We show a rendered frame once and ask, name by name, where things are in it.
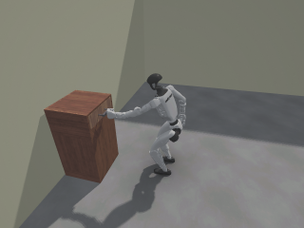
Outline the robot right forearm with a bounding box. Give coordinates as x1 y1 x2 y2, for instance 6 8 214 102
180 101 186 116

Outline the drawer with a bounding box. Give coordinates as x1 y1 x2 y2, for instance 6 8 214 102
88 97 112 129

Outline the humanoid robot torso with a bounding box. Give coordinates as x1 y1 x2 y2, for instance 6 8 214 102
154 87 182 134

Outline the robot left thigh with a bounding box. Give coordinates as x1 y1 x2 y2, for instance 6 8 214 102
150 129 180 153

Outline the cabinet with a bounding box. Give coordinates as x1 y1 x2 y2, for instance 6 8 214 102
44 90 119 183

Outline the robot left forearm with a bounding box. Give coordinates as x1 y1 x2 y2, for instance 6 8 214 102
115 109 140 119

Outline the robot right hand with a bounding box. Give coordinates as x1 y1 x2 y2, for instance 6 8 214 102
178 114 186 126

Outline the robot left upper arm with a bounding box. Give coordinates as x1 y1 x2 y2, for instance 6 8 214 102
134 98 161 116

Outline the robot right upper arm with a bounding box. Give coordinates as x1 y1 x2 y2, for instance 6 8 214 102
166 85 186 105

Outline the robot left hand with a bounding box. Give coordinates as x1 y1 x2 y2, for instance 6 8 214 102
106 108 116 120

